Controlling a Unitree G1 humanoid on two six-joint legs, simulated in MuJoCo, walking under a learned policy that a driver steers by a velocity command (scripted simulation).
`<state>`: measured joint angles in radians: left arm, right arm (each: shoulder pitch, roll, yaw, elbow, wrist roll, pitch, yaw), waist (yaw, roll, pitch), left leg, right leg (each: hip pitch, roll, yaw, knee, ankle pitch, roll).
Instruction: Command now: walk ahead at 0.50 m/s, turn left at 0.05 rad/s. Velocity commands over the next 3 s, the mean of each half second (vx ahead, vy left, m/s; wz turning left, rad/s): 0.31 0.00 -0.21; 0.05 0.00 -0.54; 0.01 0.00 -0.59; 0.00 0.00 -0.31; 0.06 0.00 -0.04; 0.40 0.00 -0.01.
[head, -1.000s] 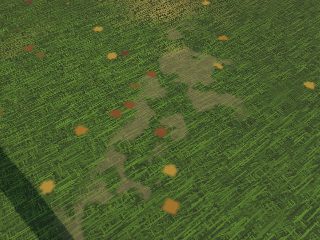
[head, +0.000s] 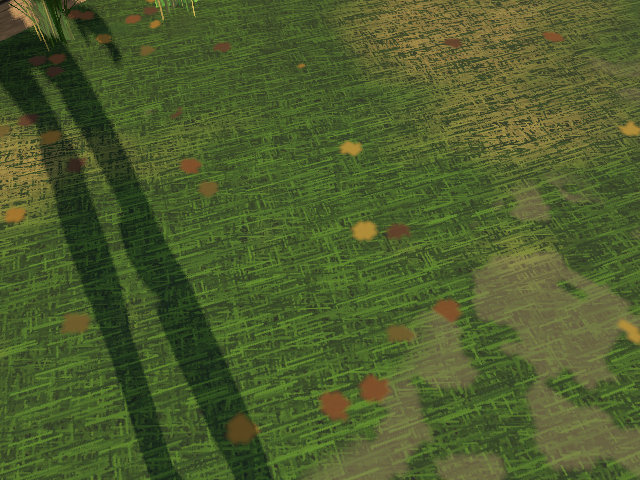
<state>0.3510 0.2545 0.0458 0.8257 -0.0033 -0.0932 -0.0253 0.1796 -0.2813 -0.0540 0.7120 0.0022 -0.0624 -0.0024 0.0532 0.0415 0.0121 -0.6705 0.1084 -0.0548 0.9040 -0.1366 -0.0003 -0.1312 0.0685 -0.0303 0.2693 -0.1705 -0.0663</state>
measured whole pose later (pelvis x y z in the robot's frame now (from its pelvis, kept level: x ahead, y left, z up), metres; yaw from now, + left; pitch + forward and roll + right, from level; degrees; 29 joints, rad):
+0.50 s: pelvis +0.20 +0.06 -0.01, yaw -9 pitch +2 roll +1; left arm 0.22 0.31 0.08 0.74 -0.01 0.04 0.03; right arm 0.14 -0.26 -0.05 0.77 -0.03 -0.05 -0.01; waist 0.00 -0.04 0.05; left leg -0.30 0.03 0.15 0.39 -0.13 0.04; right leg -0.60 -0.07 0.01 1.02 -0.33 0.07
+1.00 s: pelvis +0.24 +0.01 +0.00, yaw -26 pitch +3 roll +2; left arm 0.19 0.31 0.08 0.62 -0.01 0.03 0.03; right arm 0.06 -0.31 -0.08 0.79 0.00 0.01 -0.03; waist 0.01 0.01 0.04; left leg -0.50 -0.01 -0.07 0.87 -0.36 -0.07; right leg -0.33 0.05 0.10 0.46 -0.18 -0.05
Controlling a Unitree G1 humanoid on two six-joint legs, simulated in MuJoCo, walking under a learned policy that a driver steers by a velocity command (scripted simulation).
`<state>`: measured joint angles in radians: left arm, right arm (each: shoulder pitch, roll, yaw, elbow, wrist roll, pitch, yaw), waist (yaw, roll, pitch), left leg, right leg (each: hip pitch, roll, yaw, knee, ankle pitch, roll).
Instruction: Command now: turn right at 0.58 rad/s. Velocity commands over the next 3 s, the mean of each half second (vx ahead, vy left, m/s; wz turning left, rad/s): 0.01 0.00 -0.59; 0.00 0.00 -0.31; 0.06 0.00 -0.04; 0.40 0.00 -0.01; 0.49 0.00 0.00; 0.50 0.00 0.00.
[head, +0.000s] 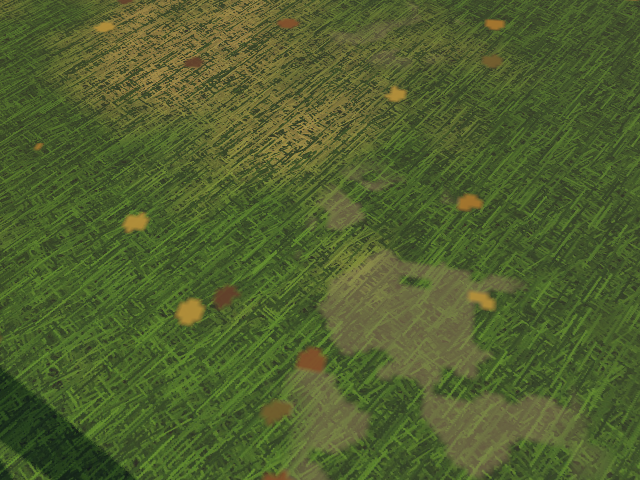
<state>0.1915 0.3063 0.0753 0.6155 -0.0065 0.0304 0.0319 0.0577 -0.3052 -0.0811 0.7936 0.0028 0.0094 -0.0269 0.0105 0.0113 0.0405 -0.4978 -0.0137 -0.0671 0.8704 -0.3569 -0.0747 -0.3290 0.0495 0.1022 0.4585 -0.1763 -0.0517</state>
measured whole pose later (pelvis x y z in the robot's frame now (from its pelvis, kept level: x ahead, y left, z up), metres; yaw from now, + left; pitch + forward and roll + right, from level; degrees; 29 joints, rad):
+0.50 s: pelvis -0.01 +0.02 +0.00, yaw -18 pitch +1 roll +0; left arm 0.20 0.32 0.08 0.59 -0.02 0.07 0.00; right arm 0.13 -0.28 -0.07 0.75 0.00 0.02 -0.02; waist -0.02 -0.01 0.06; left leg -0.21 0.07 0.11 0.43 -0.24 -0.01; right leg -0.43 -0.04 0.01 0.84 -0.40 0.08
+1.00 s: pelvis -0.02 -0.02 -0.01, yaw -26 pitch +0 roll -1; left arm 0.14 0.23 0.02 0.67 0.01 0.01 0.00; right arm 0.16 -0.29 -0.05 0.79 -0.01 0.02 -0.02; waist -0.01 0.02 0.03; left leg -0.24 0.06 -0.02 0.52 -0.25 -0.05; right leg -0.25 0.08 0.02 0.50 -0.25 -0.06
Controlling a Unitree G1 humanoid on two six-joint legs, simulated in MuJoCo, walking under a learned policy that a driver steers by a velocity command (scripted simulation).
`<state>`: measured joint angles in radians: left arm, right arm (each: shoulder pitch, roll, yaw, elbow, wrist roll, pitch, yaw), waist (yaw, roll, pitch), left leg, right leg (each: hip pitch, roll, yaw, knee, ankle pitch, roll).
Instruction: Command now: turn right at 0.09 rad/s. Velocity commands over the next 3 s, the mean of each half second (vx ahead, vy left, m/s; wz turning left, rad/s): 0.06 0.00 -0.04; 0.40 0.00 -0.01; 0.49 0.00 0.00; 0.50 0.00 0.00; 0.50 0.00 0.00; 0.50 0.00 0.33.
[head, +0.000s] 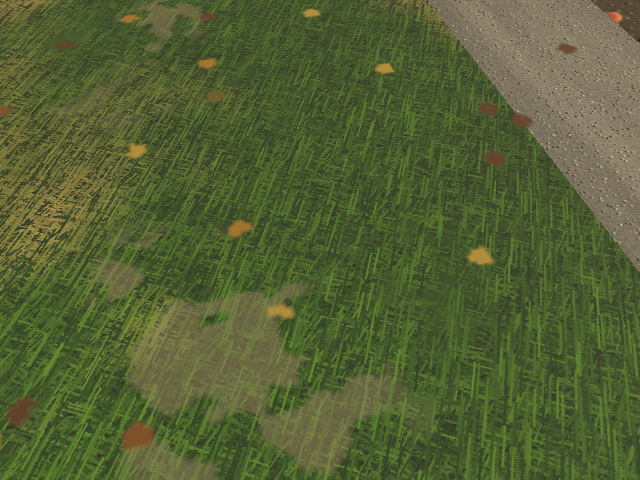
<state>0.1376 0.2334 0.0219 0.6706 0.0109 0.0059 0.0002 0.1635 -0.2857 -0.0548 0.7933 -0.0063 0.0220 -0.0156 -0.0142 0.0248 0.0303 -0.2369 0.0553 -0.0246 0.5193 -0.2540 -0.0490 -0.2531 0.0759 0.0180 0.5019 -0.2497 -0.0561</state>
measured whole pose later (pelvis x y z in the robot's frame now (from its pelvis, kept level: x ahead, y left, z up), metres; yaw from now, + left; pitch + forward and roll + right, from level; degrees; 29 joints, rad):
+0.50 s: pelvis +0.03 +0.02 -0.01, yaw +0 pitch +0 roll +0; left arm 0.26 0.25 0.05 0.83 -0.01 -0.03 0.01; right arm 0.26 -0.25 -0.03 0.88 0.02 -0.05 -0.02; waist 0.00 0.00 -0.01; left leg -0.22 0.01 -0.01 0.59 -0.39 0.02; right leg -0.25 0.04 0.04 0.63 -0.43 -0.06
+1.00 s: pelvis +0.24 +0.04 -0.02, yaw +0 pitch +2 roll -1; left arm 0.50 0.26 0.05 0.94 -0.01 -0.05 0.02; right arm -0.04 -0.26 -0.02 0.68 0.02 -0.09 0.04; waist 0.07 0.01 0.04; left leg -0.52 -0.01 0.04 0.53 -0.04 0.09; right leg 0.17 -0.01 0.03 0.32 -0.48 0.00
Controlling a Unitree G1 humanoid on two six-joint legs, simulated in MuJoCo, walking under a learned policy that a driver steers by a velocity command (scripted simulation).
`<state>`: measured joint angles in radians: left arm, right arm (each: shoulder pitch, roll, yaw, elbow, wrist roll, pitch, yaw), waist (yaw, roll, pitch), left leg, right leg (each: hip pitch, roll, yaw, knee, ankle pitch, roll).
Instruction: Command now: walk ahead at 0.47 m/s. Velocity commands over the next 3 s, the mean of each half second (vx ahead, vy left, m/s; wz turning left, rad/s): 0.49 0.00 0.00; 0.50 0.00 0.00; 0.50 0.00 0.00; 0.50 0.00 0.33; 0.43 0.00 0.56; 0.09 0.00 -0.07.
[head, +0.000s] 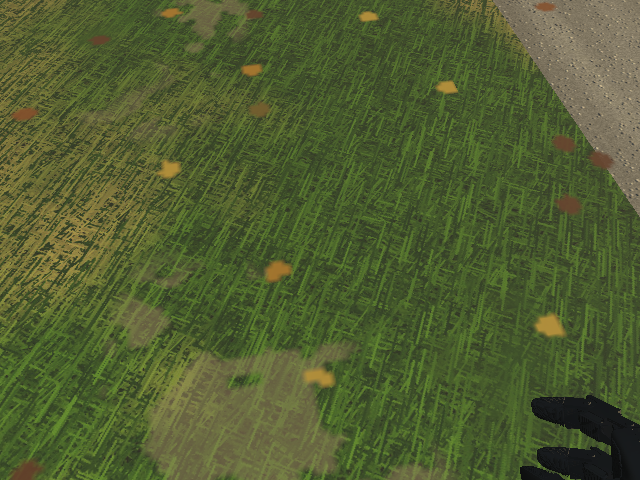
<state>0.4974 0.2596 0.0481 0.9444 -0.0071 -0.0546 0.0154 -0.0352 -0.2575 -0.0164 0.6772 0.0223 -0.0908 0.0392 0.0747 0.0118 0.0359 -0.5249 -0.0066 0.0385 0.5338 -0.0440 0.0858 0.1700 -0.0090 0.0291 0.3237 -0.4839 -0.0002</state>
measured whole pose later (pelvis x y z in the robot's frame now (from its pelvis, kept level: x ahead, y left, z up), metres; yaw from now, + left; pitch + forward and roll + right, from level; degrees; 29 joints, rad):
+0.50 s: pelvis +0.26 -0.01 +0.02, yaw +0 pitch +2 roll +2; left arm 0.05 0.25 0.03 0.75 -0.02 -0.09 -0.03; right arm 0.37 -0.29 -0.05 0.91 0.02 -0.06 0.00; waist -0.09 -0.03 0.01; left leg 0.03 -0.06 0.03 0.24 -0.31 0.03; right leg -0.56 -0.08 0.02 0.52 0.01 -0.01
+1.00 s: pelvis +0.53 -0.02 +0.03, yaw +1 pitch +2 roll -3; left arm 0.36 0.28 0.05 0.91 -0.02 -0.08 0.00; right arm 0.04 -0.26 -0.02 0.76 0.01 -0.07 0.03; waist 0.08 0.05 0.02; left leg -0.59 0.08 -0.02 0.55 0.03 0.02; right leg 0.04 0.05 -0.05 0.21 -0.29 -0.02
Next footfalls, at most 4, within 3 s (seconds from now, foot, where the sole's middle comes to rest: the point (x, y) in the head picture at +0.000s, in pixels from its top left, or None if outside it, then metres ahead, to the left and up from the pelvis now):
0.56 right None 0.46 -0.14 -0.75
1.06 left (311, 340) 0.75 0.11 -0.75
1.62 right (410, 240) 1.06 -0.12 -0.75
2.16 left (301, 171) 1.29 0.19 -0.75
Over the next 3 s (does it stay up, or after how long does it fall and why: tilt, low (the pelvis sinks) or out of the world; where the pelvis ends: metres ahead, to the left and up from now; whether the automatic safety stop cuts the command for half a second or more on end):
stays up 1.42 0.18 0.02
